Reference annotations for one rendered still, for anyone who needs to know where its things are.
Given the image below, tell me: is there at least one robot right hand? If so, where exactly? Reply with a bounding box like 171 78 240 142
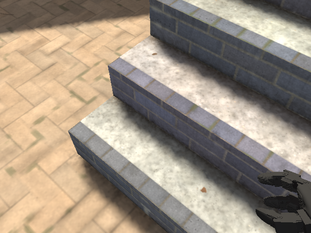
256 169 311 233

